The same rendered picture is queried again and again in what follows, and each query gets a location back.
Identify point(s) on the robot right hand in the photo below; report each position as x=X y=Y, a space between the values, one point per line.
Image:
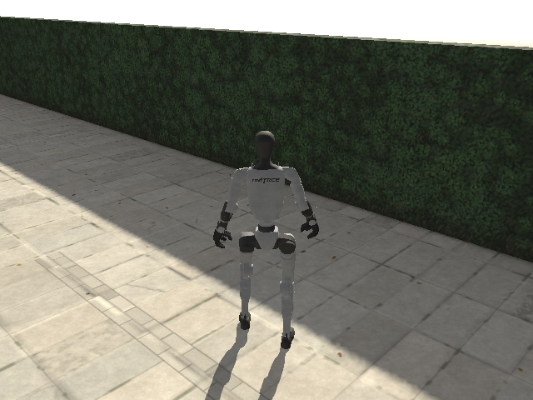
x=307 y=227

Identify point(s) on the robot left hand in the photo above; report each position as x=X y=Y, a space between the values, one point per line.
x=217 y=236

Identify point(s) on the humanoid robot torso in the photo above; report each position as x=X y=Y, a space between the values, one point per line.
x=266 y=197

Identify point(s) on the robot left shin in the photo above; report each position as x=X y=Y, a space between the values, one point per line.
x=245 y=291

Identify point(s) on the left robot upper arm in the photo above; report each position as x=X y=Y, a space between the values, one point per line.
x=234 y=190

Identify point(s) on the left robot forearm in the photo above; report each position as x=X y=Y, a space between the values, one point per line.
x=224 y=219

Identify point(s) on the right robot upper arm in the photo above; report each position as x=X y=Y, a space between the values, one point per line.
x=292 y=175

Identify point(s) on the right robot forearm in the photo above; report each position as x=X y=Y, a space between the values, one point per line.
x=309 y=214

